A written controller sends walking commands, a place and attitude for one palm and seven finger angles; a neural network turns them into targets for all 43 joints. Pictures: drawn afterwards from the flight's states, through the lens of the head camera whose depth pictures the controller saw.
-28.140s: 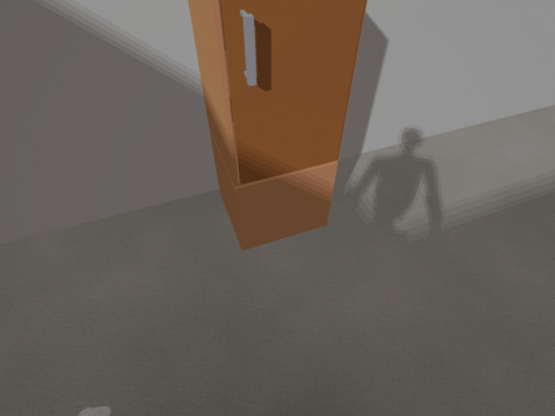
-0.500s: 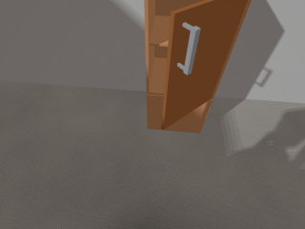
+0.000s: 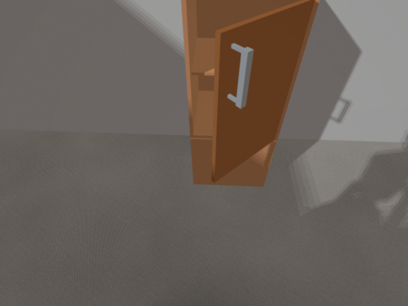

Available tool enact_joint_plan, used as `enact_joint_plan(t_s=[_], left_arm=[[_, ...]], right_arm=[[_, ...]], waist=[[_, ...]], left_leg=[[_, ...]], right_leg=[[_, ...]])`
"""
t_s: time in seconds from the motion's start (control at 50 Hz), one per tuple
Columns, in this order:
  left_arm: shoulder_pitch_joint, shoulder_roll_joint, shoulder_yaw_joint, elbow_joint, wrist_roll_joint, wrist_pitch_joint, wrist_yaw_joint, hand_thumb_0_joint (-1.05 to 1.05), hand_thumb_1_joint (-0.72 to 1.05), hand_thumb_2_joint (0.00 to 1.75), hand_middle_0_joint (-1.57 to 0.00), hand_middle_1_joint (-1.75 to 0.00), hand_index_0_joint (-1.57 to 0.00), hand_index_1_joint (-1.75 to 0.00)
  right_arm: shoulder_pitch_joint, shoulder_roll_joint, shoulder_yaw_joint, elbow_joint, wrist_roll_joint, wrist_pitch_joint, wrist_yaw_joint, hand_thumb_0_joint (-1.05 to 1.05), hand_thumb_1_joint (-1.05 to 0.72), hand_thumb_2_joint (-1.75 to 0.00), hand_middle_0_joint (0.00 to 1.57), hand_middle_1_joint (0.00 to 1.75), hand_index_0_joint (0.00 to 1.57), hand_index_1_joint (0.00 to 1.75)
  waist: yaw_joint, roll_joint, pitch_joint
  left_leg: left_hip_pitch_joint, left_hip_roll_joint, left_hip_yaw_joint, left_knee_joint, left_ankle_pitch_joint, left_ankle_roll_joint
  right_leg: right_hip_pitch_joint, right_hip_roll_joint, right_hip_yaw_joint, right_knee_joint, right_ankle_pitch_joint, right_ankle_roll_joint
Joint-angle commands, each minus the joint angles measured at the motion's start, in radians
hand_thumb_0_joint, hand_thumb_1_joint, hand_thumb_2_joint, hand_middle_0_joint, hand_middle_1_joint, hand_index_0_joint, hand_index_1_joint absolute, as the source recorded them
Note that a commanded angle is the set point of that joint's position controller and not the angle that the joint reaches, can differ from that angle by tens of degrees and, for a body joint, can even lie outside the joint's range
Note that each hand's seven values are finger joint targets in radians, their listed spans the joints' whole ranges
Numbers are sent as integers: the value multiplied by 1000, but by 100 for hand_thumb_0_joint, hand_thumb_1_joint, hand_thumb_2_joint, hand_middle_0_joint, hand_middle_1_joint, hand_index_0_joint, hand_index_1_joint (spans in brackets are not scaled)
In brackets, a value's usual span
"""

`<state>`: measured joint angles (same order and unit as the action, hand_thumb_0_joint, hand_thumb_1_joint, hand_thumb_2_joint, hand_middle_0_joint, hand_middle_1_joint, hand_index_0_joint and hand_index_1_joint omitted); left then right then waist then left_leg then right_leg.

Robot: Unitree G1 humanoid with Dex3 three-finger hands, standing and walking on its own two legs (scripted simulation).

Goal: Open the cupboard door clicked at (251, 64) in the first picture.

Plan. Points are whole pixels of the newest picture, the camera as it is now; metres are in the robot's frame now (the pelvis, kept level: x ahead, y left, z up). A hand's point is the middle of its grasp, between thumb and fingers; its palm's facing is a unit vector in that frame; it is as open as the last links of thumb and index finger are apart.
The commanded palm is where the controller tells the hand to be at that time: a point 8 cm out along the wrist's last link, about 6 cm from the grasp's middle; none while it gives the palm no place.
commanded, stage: let the arm hang, fingers relaxed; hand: left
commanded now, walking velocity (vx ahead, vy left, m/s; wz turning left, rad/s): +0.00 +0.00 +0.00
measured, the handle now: (238, 77) +0.64 -0.06 +0.13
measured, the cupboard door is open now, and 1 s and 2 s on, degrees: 43 43 43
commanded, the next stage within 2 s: look to check the result in 0.10 s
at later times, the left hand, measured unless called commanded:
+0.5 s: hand out of the picture -0.02 +0.15 -0.17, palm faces +0.06 -0.98 -0.18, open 7.4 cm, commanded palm none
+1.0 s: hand out of the picture +0.01 +0.15 -0.18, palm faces +0.03 -0.98 -0.18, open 7.4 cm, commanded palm none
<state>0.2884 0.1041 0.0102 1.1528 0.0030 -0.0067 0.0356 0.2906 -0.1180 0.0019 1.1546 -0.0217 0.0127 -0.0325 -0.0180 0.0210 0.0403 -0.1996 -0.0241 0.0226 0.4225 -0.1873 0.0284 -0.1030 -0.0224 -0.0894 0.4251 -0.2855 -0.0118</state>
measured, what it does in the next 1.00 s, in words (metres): stands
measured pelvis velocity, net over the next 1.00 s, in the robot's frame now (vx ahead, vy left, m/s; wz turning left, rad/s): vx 0.01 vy -0.02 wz -0.04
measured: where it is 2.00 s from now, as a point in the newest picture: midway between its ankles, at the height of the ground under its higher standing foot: outside the picture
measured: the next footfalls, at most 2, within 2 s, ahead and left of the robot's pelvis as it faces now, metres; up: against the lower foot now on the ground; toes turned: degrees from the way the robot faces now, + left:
right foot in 1.40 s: +0.01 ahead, -0.16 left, +0.00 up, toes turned -17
left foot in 1.70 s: +0.12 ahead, +0.07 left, +0.00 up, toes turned -24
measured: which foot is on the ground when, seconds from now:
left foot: down 0.00-1.00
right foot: down 0.00-1.00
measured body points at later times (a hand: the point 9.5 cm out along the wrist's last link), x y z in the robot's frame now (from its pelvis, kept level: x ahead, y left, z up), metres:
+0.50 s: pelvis +0.01 -0.01 +0.00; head +0.02 -0.02 +0.45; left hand -0.02 +0.20 -0.16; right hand -0.01 -0.22 -0.17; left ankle +0.03 +0.10 -0.74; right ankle -0.03 -0.11 -0.74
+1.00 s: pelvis +0.01 -0.02 +0.00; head +0.03 -0.03 +0.44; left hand +0.01 +0.20 -0.16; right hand +0.01 -0.24 -0.17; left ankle +0.03 +0.10 -0.74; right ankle -0.03 -0.11 -0.74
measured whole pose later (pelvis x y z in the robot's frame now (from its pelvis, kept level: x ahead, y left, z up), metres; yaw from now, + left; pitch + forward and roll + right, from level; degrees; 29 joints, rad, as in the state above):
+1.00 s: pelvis +0.01 -0.02 +0.00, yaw -2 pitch -1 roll +0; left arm 0.29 0.11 0.04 1.12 0.01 0.02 0.03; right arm 0.24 -0.15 -0.02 1.12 -0.02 0.04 -0.05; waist 0.00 0.03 0.06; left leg -0.23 0.03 0.04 0.51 -0.26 -0.01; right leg -0.12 0.03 -0.06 0.45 -0.31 -0.04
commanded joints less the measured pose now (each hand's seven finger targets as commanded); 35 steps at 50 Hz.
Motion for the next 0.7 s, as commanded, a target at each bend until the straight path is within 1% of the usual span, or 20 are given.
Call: enact_joint_plan(t_s=[0.0,0.02,0.04,0.06,0.08,0.12,0.14,0.22,0.24,0.3,0.38,0.42,0.44,0.46,0.52,0.54,0.56,0.62,0.66,0.68], left_arm=[[105,104,25,-12,1,-6,6,0,90,90,-20,-30,-20,-30],[104,106,25,-13,1,-7,6,0,90,90,-20,-30,-20,-30],[106,106,27,-16,2,-8,7,0,90,90,-20,-30,-20,-30],[105,103,25,-16,1,-9,6,0,90,90,-20,-30,-20,-30],[102,101,25,-17,1,-9,7,0,90,90,-20,-30,-20,-30],[103,104,25,-16,0,-9,7,0,90,90,-20,-30,-20,-30],[108,104,25,-17,0,-9,7,0,90,90,-20,-30,-20,-30],[106,103,23,-14,0,-9,7,0,90,90,-20,-30,-20,-30],[110,105,24,-13,0,-9,7,0,90,90,-20,-30,-20,-30],[106,105,23,-13,0,-10,7,0,90,90,-20,-30,-20,-30],[107,103,22,-10,0,-11,7,0,90,90,-20,-30,-20,-30],[107,104,22,-13,0,-12,7,0,90,90,-20,-30,-20,-30],[110,108,23,-13,0,-12,8,0,90,90,-20,-30,-20,-30],[106,107,23,-13,1,-12,7,0,90,90,-20,-30,-20,-30],[103,107,23,-13,0,-14,7,0,90,90,-20,-30,-20,-30],[104,111,25,-16,1,-14,8,0,90,90,-20,-30,-20,-30],[103,106,23,-16,0,-14,8,0,90,90,-20,-30,-20,-30],[100,108,23,-15,-1,-15,8,0,90,90,-20,-30,-20,-30],[98,111,24,-18,0,-14,7,0,90,90,-20,-30,-20,-30],[97,110,24,-18,-1,-15,7,0,90,90,-20,-30,-20,-30]], right_arm=[[62,-80,-15,-19,-1,-13,-8,0,-90,-90,20,30,20,30],[65,-80,-15,-19,0,-14,-8,0,-90,-90,20,30,20,30],[64,-81,-17,-21,1,-13,-8,0,-90,-90,20,30,20,30],[65,-82,-16,-21,0,-14,-8,0,-90,-90,20,30,20,30],[65,-82,-16,-19,1,-13,-8,0,-90,-90,20,30,20,30],[67,-83,-16,-19,1,-13,-9,0,-90,-90,20,30,20,30],[65,-83,-17,-21,2,-12,-8,0,-90,-90,20,30,20,30],[59,-86,-15,-19,1,-11,-9,0,-90,-90,20,30,20,30],[61,-86,-16,-22,3,-10,-9,0,-90,-90,20,30,20,30],[58,-89,-15,-19,2,-13,-9,0,-90,-90,20,30,20,30],[50,-89,-16,-19,2,-12,-9,0,-90,-90,20,30,20,30],[47,-92,-14,-18,1,-12,-9,0,-90,-90,20,30,20,30],[45,-94,-15,-20,3,-12,-9,0,-90,-90,20,30,20,30],[42,-93,-15,-19,2,-13,-9,0,-90,-90,20,30,20,30],[36,-96,-15,-18,2,-14,-10,0,-90,-90,20,30,20,30],[38,-99,-16,-21,4,-14,-10,0,-90,-90,20,30,20,30],[32,-95,-15,-18,3,-14,-10,0,-90,-90,20,30,20,30],[33,-98,-15,-16,1,-14,-10,0,-90,-90,20,30,20,30],[28,-96,-14,-16,2,-15,-10,0,-90,-90,20,30,20,30],[30,-99,-13,-17,1,-15,-11,0,-90,-90,20,30,20,30]], waist=[[12,2,68],[10,-5,59],[13,-26,56],[10,-31,57],[8,-15,68],[7,-15,57],[11,-15,60],[6,-8,75],[9,-13,67],[6,-12,53],[8,-32,62],[7,-15,59],[10,-25,52],[8,-16,55],[7,-19,46],[11,-33,44],[9,-22,56],[9,-25,51],[11,-12,52],[11,-23,49]], left_leg=[[-31,97,-106,-84,55,14],[-25,95,-109,-80,68,14],[-24,98,-106,-73,75,16],[-18,96,-106,-68,90,15],[-21,98,-103,-70,85,14],[-13,99,-106,-69,92,14],[-14,97,-104,-64,86,15],[-10,98,-104,-66,94,13],[-10,100,-104,-64,87,14],[2,102,-103,-64,110,14],[0,99,-102,-62,106,13],[4,101,-99,-61,115,12],[3,102,-101,-57,119,13],[2,101,-99,-57,129,12],[14,102,-99,-56,144,12],[11,104,-99,-54,149,13],[9,103,-98,-55,148,12],[11,103,-96,-56,150,10],[7,103,-96,-55,150,9],[9,103,-97,-54,158,9]], right_leg=[[-71,-87,81,-94,49,-35],[-66,-86,82,-93,56,-36],[-66,-87,76,-96,55,-35],[-67,-88,83,-97,67,-36],[-75,-89,83,-99,63,-36],[-72,-88,82,-98,66,-36],[-73,-87,80,-103,59,-36],[-83,-87,85,-103,68,-36],[-80,-87,81,-106,58,-36],[-72,-87,84,-101,82,-35],[-76,-89,86,-107,77,-35],[-73,-89,88,-108,88,-35],[-68,-89,82,-110,87,-35],[-66,-91,83,-106,99,-35],[-61,-92,86,-108,121,-35],[-55,-91,80,-110,120,-34],[-61,-94,84,-113,123,-35],[-53,-93,86,-114,132,-34],[-49,-94,83,-116,126,-35],[-45,-92,85,-115,139,-35]])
